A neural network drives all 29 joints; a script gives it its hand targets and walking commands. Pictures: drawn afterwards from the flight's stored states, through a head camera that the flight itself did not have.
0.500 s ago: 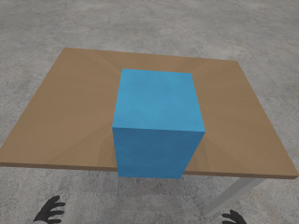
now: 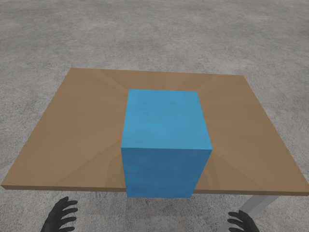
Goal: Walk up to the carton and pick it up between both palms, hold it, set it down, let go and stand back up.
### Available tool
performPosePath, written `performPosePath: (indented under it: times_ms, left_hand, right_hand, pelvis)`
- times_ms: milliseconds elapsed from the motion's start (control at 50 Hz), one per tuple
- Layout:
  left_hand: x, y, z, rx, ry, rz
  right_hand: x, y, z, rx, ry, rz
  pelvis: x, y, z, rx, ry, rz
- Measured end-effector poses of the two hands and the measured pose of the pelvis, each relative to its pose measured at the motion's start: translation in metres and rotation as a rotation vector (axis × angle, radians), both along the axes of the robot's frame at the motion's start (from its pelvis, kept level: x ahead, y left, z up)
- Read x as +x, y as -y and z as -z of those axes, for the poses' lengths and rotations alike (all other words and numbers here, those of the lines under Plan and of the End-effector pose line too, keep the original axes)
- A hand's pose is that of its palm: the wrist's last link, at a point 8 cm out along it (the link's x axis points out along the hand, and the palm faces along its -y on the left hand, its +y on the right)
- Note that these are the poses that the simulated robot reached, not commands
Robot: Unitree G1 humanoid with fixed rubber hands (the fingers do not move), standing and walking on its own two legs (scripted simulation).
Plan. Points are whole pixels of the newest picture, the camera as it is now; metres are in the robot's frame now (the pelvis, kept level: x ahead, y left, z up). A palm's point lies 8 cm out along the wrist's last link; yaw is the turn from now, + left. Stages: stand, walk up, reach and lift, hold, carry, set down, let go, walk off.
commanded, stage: reach and lift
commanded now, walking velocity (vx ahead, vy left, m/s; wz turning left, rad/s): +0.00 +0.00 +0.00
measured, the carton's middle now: (160, 145) +0.33 +0.01 +0.07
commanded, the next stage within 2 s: none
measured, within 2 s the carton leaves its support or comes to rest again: neither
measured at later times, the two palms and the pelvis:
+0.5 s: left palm (51, 220) +0.15 +0.23 +0.02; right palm (244, 230) +0.15 -0.18 +0.02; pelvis +0.00 +0.02 +0.00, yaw -1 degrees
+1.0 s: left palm (61, 199) +0.18 +0.21 +0.07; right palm (242, 202) +0.19 -0.17 +0.07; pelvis -0.02 +0.00 +0.00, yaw +0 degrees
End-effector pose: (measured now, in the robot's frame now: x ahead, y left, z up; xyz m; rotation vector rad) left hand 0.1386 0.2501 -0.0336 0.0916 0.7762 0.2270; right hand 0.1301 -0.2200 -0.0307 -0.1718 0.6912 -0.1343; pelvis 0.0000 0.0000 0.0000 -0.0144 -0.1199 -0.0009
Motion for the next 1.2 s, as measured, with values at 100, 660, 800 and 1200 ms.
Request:
performPosePath:
  times_ms: [100,660,800,1200]
  left_hand:
    - [-0.002,0.002,-0.007,-0.014,0.037,-0.007]
    - [0.014,0.026,-0.073,-0.066,0.335,0.019]
    - [0.015,0.032,-0.086,-0.066,0.386,0.018]
    - [0.076,0.04,-0.13,-0.091,0.446,0.061]
  right_hand:
    - [0.004,-0.009,-0.01,0.029,0.028,0.0]
    - [0.02,-0.046,-0.072,0.146,0.289,0.009]
    - [0.026,-0.055,-0.09,0.177,0.343,-0.033]
    - [0.096,-0.052,-0.124,0.221,0.452,-0.046]
  pelvis:
    - [0.001,-0.003,-0.001,-0.002,-0.015,0.005]
    - [-0.004,-0.021,-0.003,-0.001,-0.013,0.023]
    - [-0.012,-0.015,-0.003,0.001,-0.009,0.022]
    - [-0.014,0.006,-0.003,0.016,-0.026,0.013]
